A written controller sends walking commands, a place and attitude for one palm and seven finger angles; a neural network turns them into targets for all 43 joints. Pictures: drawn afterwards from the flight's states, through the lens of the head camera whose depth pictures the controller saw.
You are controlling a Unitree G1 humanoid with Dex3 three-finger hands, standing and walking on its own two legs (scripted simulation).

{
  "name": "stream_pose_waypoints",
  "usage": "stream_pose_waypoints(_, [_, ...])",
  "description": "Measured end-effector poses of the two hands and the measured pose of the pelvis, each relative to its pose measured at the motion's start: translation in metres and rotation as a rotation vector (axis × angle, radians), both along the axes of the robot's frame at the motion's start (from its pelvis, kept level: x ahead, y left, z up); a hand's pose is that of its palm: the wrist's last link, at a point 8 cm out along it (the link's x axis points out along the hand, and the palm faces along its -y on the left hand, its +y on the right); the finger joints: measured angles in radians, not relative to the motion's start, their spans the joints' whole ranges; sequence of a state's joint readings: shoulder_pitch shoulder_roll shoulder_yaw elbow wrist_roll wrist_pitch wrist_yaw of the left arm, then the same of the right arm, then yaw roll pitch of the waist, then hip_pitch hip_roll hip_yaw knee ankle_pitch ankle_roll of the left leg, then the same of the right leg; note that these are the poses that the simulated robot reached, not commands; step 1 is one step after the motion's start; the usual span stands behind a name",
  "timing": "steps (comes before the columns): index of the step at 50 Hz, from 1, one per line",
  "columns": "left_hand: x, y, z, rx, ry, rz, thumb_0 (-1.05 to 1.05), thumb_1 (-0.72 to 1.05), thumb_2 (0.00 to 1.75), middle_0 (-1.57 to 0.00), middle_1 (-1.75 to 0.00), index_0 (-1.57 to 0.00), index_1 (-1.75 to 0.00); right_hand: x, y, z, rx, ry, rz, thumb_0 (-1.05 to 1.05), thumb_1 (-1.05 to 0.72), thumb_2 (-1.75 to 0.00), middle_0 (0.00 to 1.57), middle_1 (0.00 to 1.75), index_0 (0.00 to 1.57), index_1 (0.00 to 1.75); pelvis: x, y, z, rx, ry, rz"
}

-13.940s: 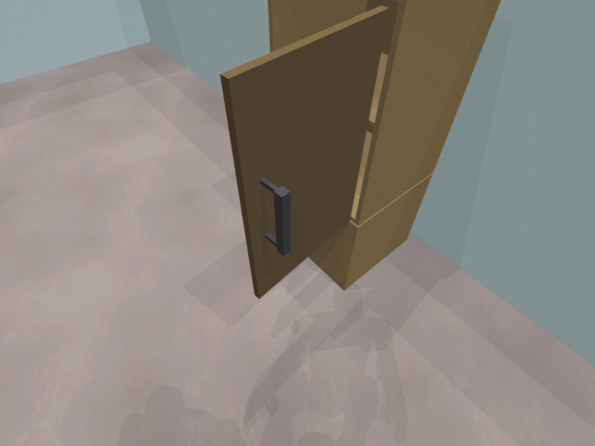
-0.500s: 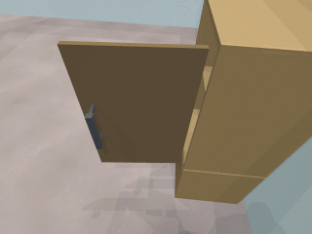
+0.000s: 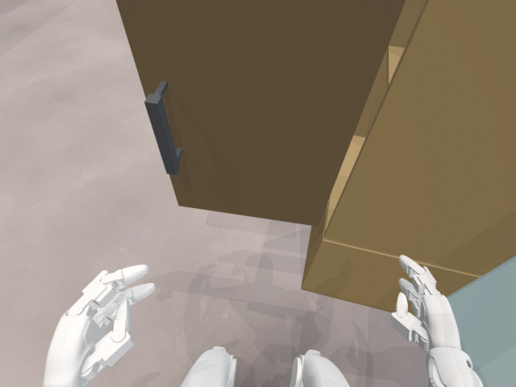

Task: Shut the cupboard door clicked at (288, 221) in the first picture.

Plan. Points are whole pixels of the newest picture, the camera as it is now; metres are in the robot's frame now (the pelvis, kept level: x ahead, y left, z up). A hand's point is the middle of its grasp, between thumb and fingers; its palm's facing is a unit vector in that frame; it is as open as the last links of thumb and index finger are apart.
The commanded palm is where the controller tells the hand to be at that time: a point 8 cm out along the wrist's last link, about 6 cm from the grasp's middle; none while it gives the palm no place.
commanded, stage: raise the hand and make a fist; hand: left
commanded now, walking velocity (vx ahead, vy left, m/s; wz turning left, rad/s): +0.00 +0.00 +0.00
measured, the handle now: (168, 131) +0.52 +0.23 +0.06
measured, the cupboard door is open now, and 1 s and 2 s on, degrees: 95 95 95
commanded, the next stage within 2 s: bring the fist close to the handle in 1.42 s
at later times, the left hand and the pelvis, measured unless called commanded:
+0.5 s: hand (131, 297) +0.22 +0.20 +0.05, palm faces -0.05 -1.00 -0.03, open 3.5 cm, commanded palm +0.19 +0.25 +0.06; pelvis +0.01 +0.02 +0.01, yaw -1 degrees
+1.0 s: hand (112, 278) +0.23 +0.22 +0.07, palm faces -0.04 -1.00 -0.03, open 3.1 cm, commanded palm +0.22 +0.27 +0.07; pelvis +0.01 +0.04 +0.02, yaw +0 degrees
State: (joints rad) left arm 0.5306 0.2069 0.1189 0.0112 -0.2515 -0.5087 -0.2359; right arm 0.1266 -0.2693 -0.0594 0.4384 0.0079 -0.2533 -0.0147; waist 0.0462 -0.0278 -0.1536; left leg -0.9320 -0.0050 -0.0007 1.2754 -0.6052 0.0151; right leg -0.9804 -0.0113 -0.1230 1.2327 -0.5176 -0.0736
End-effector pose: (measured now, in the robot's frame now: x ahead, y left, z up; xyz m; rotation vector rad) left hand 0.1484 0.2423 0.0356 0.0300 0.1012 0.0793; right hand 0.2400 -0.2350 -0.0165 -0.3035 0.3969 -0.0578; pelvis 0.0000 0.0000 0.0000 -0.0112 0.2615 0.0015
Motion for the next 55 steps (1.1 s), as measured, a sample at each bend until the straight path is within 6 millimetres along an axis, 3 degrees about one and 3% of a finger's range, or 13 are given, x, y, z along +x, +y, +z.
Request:
stream_pose_waypoints(4, [0.01, -0.003, 0.02, 0.03, -0.126, -0.035, 0.02, 0.9, 0.9, -0.55, -0.69, -0.56, -0.69, -0.002, 0.02, -0.024, 0.035, 0.048, 0.052, 0.01, -0.9, -0.9, 0.2, 0.3, 0.2, 0.3, -0.005, -0.004, -0.007, -0.022, 0.016, 0.02])
stream_pose_waypoints(9, [0.041, -0.017, 0.017, 0.001, -0.07, -0.17, 0.01, 0.9, 0.9, -0.64, -0.79, -0.65, -0.79, -0.032, 0.032, -0.051, 0.107, 0.175, 0.01, 0.01, -0.9, -0.9, 0.2, 0.3, 0.2, 0.3, -0.006, -0.005, -0.006, -0.024, 0.028, 0.016])
stream_pose_waypoints(15, [0.054, -0.005, 0.019, -0.012, 0.021, -0.115, 0.01, 0.9, 0.9, -0.75, -0.91, -0.76, -0.91, -0.078, 0.022, -0.059, 0.126, 0.304, -0.111, 0.01, -0.9, -0.9, 0.21, 0.3, 0.21, 0.3, 0.0, 0.0, 0.006, -0.014, 0.029, -0.002])
stream_pose_waypoints(20, [0.051, 0.007, 0.025, 0.006, -0.018, -0.087, 0.01, 0.9, 0.9, -0.84, -1.01, -0.85, -1.01, -0.097, 0.006, -0.056, 0.068, 0.348, -0.158, 0.01, -0.9, -0.9, 0.2, 0.3, 0.21, 0.3, 0.004, 0.008, 0.01, -0.015, 0.034, -0.004])
stream_pose_waypoints(28, [0.054, 0.011, 0.021, -0.014, -0.04, -0.132, 0.01, 0.9, 0.9, -0.99, -1.17, -1.0, -1.17, -0.081, 0.0, -0.039, -0.007, 0.289, -0.163, 0.01, -0.9, -0.9, 0.2, 0.3, 0.2, 0.3, 0.007, 0.021, 0.009, -0.025, 0.033, -0.006])
stream_pose_waypoints(40, [0.059, 0.025, 0.033, -0.003, -0.054, -0.112, 0.01, 0.9, 0.9, -1.21, -1.4, -1.21, -1.4, -0.039, 0.045, -0.019, 0.037, 0.203, -0.054, 0.01, -0.9, -0.9, 0.2, 0.3, 0.2, 0.3, 0.012, 0.032, 0.016, -0.042, 0.022, 0.004])
stream_pose_waypoints(47, [0.064, 0.032, 0.036, 0.003, -0.058, -0.116, 0.01, 0.9, 0.9, -1.27, -1.47, -1.28, -1.47, -0.041, 0.054, -0.022, 0.049, 0.226, -0.034, 0.01, -0.9, -0.9, 0.2, 0.3, 0.21, 0.3, 0.014, 0.035, 0.017, -0.047, 0.02, 0.007])
stream_pose_waypoints(55, [0.072, 0.035, 0.038, -0.002, -0.057, -0.124, 0.01, 0.9, 0.9, -1.29, -1.5, -1.3, -1.49, -0.058, 0.042, -0.026, 0.034, 0.275, -0.074, 0.01, -0.9, -0.9, 0.2, 0.3, 0.21, 0.3, 0.013, 0.035, 0.019, -0.046, 0.016, 0.004])
